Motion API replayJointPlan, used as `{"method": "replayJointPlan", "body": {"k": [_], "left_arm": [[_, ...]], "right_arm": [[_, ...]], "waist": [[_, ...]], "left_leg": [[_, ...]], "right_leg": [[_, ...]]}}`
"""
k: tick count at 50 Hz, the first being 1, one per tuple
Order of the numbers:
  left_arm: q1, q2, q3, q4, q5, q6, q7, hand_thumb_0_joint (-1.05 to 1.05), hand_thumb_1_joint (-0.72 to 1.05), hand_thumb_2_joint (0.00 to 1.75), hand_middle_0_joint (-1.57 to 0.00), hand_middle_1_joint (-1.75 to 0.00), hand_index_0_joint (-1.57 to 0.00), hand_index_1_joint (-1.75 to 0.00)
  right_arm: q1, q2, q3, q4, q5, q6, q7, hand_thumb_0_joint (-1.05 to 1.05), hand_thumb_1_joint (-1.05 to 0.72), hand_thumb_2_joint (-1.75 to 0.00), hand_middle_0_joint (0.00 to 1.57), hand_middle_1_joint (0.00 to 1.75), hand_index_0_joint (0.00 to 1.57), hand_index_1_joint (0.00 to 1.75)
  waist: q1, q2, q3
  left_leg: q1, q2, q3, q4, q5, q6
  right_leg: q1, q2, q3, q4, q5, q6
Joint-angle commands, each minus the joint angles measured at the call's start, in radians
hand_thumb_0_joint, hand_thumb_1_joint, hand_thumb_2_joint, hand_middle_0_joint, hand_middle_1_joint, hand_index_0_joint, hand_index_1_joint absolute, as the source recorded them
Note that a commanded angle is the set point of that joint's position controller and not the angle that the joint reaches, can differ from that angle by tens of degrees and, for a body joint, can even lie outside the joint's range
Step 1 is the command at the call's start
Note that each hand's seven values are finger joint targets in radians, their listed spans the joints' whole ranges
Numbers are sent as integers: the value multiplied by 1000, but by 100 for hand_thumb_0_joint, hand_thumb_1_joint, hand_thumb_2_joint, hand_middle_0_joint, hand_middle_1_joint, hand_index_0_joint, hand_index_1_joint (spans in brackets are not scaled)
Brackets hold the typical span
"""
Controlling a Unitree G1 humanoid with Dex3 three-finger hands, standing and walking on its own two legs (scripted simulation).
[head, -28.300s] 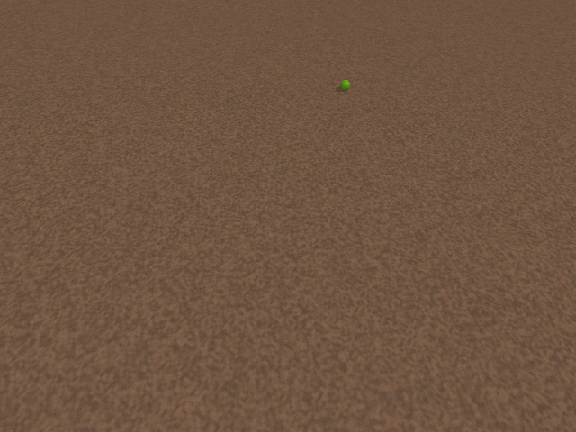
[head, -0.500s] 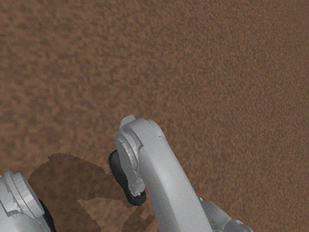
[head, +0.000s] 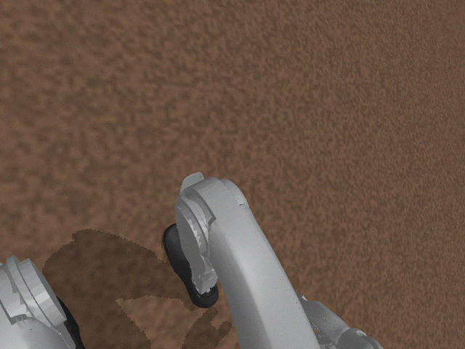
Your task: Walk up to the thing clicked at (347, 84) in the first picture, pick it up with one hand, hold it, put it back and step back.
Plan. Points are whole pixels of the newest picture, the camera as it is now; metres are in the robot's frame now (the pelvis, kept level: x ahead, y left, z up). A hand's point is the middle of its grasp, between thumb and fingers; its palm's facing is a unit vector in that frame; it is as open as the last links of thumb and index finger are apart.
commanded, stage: withdraw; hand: left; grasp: from above
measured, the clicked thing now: out of the picture +0.49 +0.33 -0.28
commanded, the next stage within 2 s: home in 0.98 s
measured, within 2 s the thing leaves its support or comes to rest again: neither
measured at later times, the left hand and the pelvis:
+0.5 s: hand out of the picture +0.49 +0.34 -0.15, palm faces -0.29 -0.09 -0.95, open 14.2 cm; pelvis +0.01 +0.00 +0.01, yaw +3 degrees
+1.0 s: hand out of the picture +0.46 +0.33 -0.12, palm faces -0.48 -0.10 -0.87, open 13.7 cm; pelvis -0.01 -0.01 +0.03, yaw +6 degrees
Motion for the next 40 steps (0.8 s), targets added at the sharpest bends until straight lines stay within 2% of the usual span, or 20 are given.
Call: {"method": "replayJointPlan", "body": {"k": [1,7,9,10,11,12,13,15,16,18,20,21,23,24,28,29,30,31,35,40], "left_arm": [[-267,187,-5,-117,-7,-3,35,0,-57,110,-7,-100,-3,-104],[-264,197,9,-150,-6,-9,31,0,-55,100,-6,-101,-6,-101],[-272,226,37,-206,-5,-7,42,0,-56,100,-6,-101,-6,-101],[-272,194,19,-195,-5,-1,40,0,-56,101,-6,-101,-6,-101],[-264,211,33,-212,-3,6,40,0,-56,101,-6,-101,-6,-101],[-268,199,31,-257,-10,12,41,0,-56,101,-6,-101,-6,-101],[-274,232,70,-350,-10,18,41,0,-56,101,-6,-101,-6,-101],[-244,153,34,-443,-25,41,14,0,-57,101,-6,-100,-6,-101],[-226,158,51,-471,-32,57,3,0,-57,102,-7,-100,-5,-102],[-159,96,38,-475,-48,89,-32,0,-56,102,-6,-100,-5,-102],[-167,80,42,-550,-53,119,-71,0,-55,101,-6,-101,-5,-102],[-159,39,27,-544,-67,137,-98,0,-56,102,-7,-101,-5,-102],[-177,-14,-2,-582,-91,159,-154,0,-55,102,-7,-101,-6,-102],[-182,-64,-37,-585,-106,167,-191,0,-55,102,-7,-102,-6,-103],[-260,-109,-78,-580,-132,164,-318,0,-55,104,-8,-102,-6,-104],[-262,-114,-88,-569,-131,159,-346,0,-54,103,-8,-102,-6,-103],[-239,-101,-73,-528,-128,155,-369,0,-54,103,-8,-102,-6,-103],[-285,-140,-105,-558,-126,143,-392,0,-53,102,-8,-101,-7,-103],[-297,-105,-110,-493,-103,102,-428,0,-52,102,-9,-100,-8,-102],[-308,-28,-87,-450,-67,47,-409,0,-48,98,-14,-96,-12,-98]], "right_arm": [[191,-329,-94,18,5,1,-13,0,-89,-90,20,30,20,30],[201,-323,-93,23,7,-1,-10,0,-90,-90,20,30,20,30],[201,-324,-101,26,1,3,-11,0,-90,-90,20,30,20,30],[192,-325,-113,22,6,0,-8,0,-90,-90,20,30,20,30],[203,-324,-117,24,3,0,-3,0,-91,-90,20,30,20,30],[200,-321,-125,18,9,4,-2,0,-91,-90,20,30,20,30],[218,-317,-139,32,11,7,0,0,-91,-90,20,30,20,30],[188,-287,-157,18,26,7,13,0,-91,-90,20,30,20,30],[192,-291,-174,23,34,16,17,0,-91,-91,20,30,20,30],[204,-277,-206,33,59,37,26,0,-90,-90,20,30,20,30],[219,-266,-236,40,79,64,31,0,-90,-90,20,30,20,30],[225,-254,-246,39,92,75,34,0,-90,-90,20,30,20,30],[244,-249,-270,43,112,99,32,0,-90,-90,20,30,20,30],[244,-237,-280,43,121,112,31,0,-90,-90,20,30,20,30],[274,-241,-309,42,138,163,-7,0,-91,-91,20,30,20,30],[269,-231,-309,38,142,174,-19,0,-90,-90,20,30,20,30],[282,-236,-314,46,143,187,-31,0,-90,-91,20,30,20,30],[279,-226,-311,29,148,196,-42,0,-90,-90,20,30,20,30],[257,-205,-292,7,149,224,-92,0,-90,-90,20,30,20,30],[238,-199,-257,-18,138,232,-126,0,-90,-90,20,30,20,30]], "waist": [[-66,556,-619],[-54,588,-645],[-27,637,-714],[-30,635,-696],[-33,638,-697],[-16,655,-715],[11,701,-797],[53,771,-877],[64,771,-907],[88,729,-907],[116,731,-950],[121,676,-939],[113,616,-915],[97,585,-904],[64,433,-816],[68,423,-804],[65,396,-776],[63,405,-779],[79,334,-742],[105,364,-758]], "left_leg": [[499,24,139,-240,204,25],[534,26,128,-254,225,16],[581,28,128,-264,259,9],[571,27,131,-256,241,10],[568,26,140,-259,243,12],[559,25,147,-266,239,13],[602,22,152,-267,282,10],[664,21,159,-282,318,3],[666,16,165,-287,329,4],[610,11,180,-292,314,12],[604,7,194,-305,317,16],[579,3,197,-314,292,24],[548,-3,207,-339,252,32],[544,-5,207,-356,238,33],[476,-19,209,-378,159,42],[468,-22,212,-390,141,42],[467,-25,207,-402,118,41],[488,-29,204,-420,109,38],[436,-33,227,-407,112,48],[433,-36,243,-405,133,47]], "right_leg": [[338,31,-148,-201,282,-92],[337,25,-156,-188,286,-96],[362,27,-157,-182,313,-99],[329,24,-154,-177,300,-102],[348,27,-149,-187,307,-99],[364,30,-140,-195,309,-102],[373,25,-138,-189,340,-104],[345,22,-132,-180,351,-114],[341,21,-127,-182,357,-114],[329,23,-109,-188,353,-114],[329,22,-90,-199,354,-115],[317,20,-83,-215,334,-114],[327,16,-69,-248,309,-112],[343,18,-62,-261,289,-114],[343,9,-34,-339,181,-122],[337,5,-33,-345,161,-123],[325,2,-33,-350,133,-128],[311,-6,-36,-352,129,-131],[339,-7,-12,-375,119,-129],[360,-15,-6,-356,127,-123]]}}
